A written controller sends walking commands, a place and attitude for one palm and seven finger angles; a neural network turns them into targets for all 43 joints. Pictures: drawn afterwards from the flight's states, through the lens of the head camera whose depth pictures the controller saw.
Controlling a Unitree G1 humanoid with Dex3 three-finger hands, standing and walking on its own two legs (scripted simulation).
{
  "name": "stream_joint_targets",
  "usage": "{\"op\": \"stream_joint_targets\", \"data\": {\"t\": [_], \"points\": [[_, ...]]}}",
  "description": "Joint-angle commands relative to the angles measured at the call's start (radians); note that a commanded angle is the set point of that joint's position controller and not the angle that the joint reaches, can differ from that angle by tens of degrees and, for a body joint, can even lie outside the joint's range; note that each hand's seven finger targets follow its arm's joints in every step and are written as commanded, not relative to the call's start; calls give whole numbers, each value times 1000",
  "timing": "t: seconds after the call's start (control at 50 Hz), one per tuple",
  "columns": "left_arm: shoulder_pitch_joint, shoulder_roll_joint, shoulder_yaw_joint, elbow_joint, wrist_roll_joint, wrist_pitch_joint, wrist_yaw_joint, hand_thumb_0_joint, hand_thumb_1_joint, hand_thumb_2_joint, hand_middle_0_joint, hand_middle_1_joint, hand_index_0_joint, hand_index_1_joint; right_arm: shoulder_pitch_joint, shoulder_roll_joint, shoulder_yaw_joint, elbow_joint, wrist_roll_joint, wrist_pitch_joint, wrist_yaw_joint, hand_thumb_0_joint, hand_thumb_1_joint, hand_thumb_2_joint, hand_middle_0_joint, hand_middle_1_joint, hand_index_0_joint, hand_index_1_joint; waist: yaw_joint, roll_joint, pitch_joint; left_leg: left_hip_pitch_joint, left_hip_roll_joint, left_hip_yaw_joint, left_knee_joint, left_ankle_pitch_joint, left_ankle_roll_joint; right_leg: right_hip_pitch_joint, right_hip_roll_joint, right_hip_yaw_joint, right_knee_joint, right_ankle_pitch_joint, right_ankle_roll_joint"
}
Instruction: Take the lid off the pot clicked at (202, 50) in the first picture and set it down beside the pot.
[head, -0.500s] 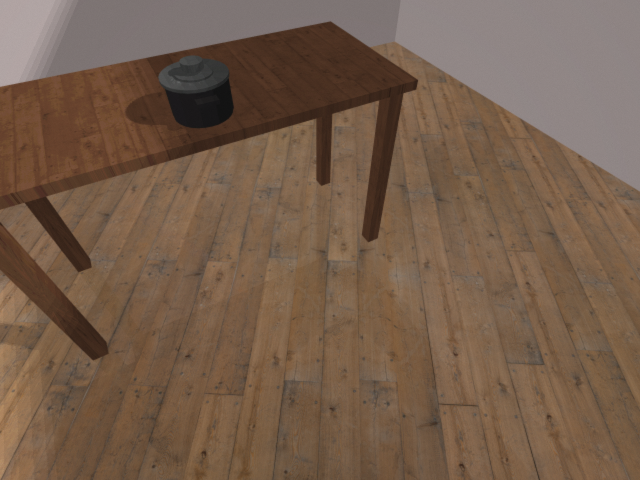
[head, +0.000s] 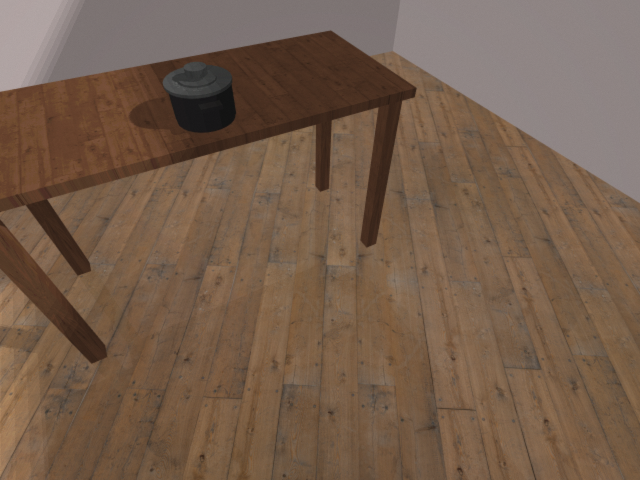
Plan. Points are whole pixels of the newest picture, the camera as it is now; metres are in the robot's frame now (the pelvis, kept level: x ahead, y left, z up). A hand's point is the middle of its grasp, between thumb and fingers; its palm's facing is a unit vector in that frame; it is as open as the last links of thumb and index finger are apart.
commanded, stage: look at it before walking up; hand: left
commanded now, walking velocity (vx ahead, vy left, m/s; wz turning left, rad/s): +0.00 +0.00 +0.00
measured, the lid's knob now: (195, 70) +0.96 +0.36 +0.06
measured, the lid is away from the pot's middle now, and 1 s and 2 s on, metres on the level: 0.00 0.00 0.00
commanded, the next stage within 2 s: walk to a spot facing it in 0.14 s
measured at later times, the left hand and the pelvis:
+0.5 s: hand out of the picture +0.05 +0.21 -0.18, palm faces -0.07 -0.97 -0.25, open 7.4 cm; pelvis +0.02 +0.00 -0.01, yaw -6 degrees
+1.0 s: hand (262, 477) +0.17 +0.10 -0.16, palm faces -0.20 -0.96 -0.21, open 7.4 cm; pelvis +0.17 -0.08 +0.00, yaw -19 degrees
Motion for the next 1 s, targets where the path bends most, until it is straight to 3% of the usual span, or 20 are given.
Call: {"op": "stream_joint_targets", "data": {"t": [0.0, 0.22, 0.26, 0.32, 0.36, 0.4, 0.42, 0.44, 0.48, 0.52, 0.56, 0.58, 0.6, 0.62, 0.64, 0.7, 0.74, 0.78, 0.9, 0.98], "points": [[-28, 195, 36, -61, 0, -26, 11, 0, 900, 900, -200, -300, -200, -300, -35, -189, -33, -56, 4, -18, -11, 0, -900, -900, 200, 300, 200, 300, -2, -2, -39, 16, 97, -78, -50, 142, 39, -13, -125, 113, -80, 136, -10], [-16, 193, 36, -53, 0, -27, 13, 0, 900, 900, -200, -300, -200, -300, -30, -187, -33, -48, 5, -20, -12, 0, -900, -900, 200, 300, 200, 300, -1, 15, -49, 21, 99, -82, -58, 170, 39, 12, -127, 105, -80, 167, -8], [42, 94, 15, -24, 0, -9, 14, 0, 900, 900, -200, -300, -200, -300, 28, -86, -11, -23, -3, -5, -10, 0, -900, -900, 200, 300, 200, 300, -4, -3, -45, 28, 93, -41, -30, 40, 23, -16, -114, 113, -76, 25, -2], [63, 103, 30, -45, 8, 14, -3, 0, 900, 900, -200, -300, -200, -300, 72, -104, -30, -33, -11, 7, -8, 0, -900, -900, 200, 300, 200, 300, -8, 12, 47, -26, 96, -36, -27, -274, 39, -138, -78, 136, -57, -270, -21], [74, 97, 44, -76, 12, 19, -13, 0, 900, 900, -200, -300, -200, -300, 92, -127, -49, -54, -13, 9, -9, 0, -900, -900, 200, 300, 200, 300, -10, 45, 114, -50, 130, -77, -58, -399, 64, -229, -41, 125, 10, -325, -28], [72, 66, 49, -110, 12, 14, -23, 0, 900, 900, -200, -300, -200, -300, 147, -167, -71, -67, -11, 1, -12, 0, -900, -900, 200, 300, 200, 300, -34, 149, 128, 4, 242, -210, -144, -502, 131, -344, 23, 36, 218, -275, -17], [45, 43, 53, -133, 11, 9, -27, 0, 900, 900, -200, -300, -200, -300, 174, -184, -84, -73, -9, -10, -14, 0, -900, -900, 200, 300, 200, 300, -47, 191, 129, 35, 327, -276, -199, -468, 182, -405, 16, -16, 375, -249, -5], [4, 36, 56, -160, 13, 7, -31, 0, 900, 900, -200, -300, -200, -300, 200, -177, -88, -75, -10, -21, -15, 0, -900, -900, 200, 300, 200, 300, -61, 185, 139, 73, 360, -289, -219, -372, 215, -475, -22, 3, 467, -289, -3], [-1, 21, 65, -180, 11, -3, -40, 0, 900, 900, -200, -300, -200, -300, 202, -148, -89, -83, -10, -34, -15, 0, -900, -900, 200, 300, 200, 300, -48, 142, 122, 115, 370, -214, -184, -209, 219, -505, -73, 10, 486, -284, 2], [33, -14, 65, -179, 9, -10, -48, 0, 900, 900, -200, -300, -200, -300, 168, -128, -89, -93, -15, -40, -14, 0, -900, -900, 200, 300, 200, 300, -19, 140, 90, 78, 337, -80, -130, -44, 180, -391, -90, -25, 394, -250, 3], [158, -34, 73, -143, 8, -13, -52, 0, 900, 900, -200, -300, -200, -300, 127, -119, -91, -106, -14, -40, -12, 0, -900, -900, 200, 300, 200, 300, 38, 127, 40, -31, 282, 48, -4, -35, 127, -157, -51, -92, 251, -126, 0], [263, -18, 80, -106, 10, -15, -49, 0, 900, 900, -200, -300, -200, -300, 112, -112, -92, -110, -10, -37, -9, 0, -900, -900, 200, 300, 200, 300, 85, 48, -4, -111, 240, 105, 144, -85, 93, -2, -9, -123, 173, -35, -9], [398, 56, 99, -68, 16, -26, -37, 0, 900, 900, -200, -300, -200, -300, 101, -67, -83, -130, -1, -35, -1, 0, -900, -900, 200, 300, 200, 300, 146, -143, -48, -278, 154, 190, 414, -174, 47, 181, -89, 23, 48, -142, -42], [482, 173, 123, -56, 14, -43, -19, 0, 900, 900, -200, -300, -200, -300, 76, 8, -63, -187, 4, -38, 9, 0, -900, -900, 200, 300, 200, 300, 163, -442, -34, -552, 30, 202, 750, -411, -1, 245, -359, 543, -162, -266, -153], [489, 168, 122, -60, -4, -43, -2, 0, 900, 900, -200, -300, -200, -300, 21, -23, -71, -211, -3, -42, 8, 0, -900, -900, 200, 300, 200, 300, 154, -315, -21, -607, 59, 67, 856, -371, 19, 224, -397, 658, -215, -259, -207], [312, 70, 96, -106, 2, -56, 6, 0, 900, 900, -200, -300, -200, -300, 11, -1, -78, -186, -8, -43, 15, 0, -900, -900, 200, 300, 200, 300, 60, -62, 74, -563, 134, 10, 880, -143, 14, 11, -324, 498, -192, -213, -210], [295, 31, 86, -113, 6, -67, 5, 0, 900, 900, -200, -300, -200, -300, 44, 24, -80, -169, -14, -28, 16, 0, -900, -900, 200, 300, 200, 300, 27, -9, 66, -508, 131, 22, 828, -70, -6, -43, -274, 378, -196, -46, -187], [319, 25, 85, -99, 7, -76, 6, 0, 900, 900, -200, -300, -200, -300, 71, 41, -82, -164, -13, -20, 19, 0, -900, -900, 200, 300, 200, 300, 12, -12, 41, -514, 125, 29, 795, -21, -19, -18, -240, 316, -186, 61, -175], [391, -9, 80, -71, 6, -90, 13, 0, 900, 900, -200, -300, -200, -300, -33, 57, -85, -220, -13, -21, 26, 0, -900, -900, 200, 300, 200, 300, 36, -67, 44, -641, 114, 31, 710, 70, -42, 112, -202, 268, -164, 246, -160], [438, -24, 74, -54, 11, -93, 25, 0, 900, 900, -200, -300, -200, -300, -135, 69, -79, -265, -9, -26, 29, 0, -900, -900, 200, 300, 200, 300, 62, -77, 64, -674, 99, 43, 639, 68, -35, 181, -205, 287, -135, 410, -168]]}}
